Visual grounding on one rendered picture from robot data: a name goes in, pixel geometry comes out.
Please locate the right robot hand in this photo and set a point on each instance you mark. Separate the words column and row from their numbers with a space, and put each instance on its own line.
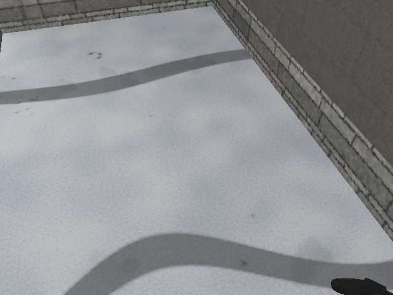
column 348, row 286

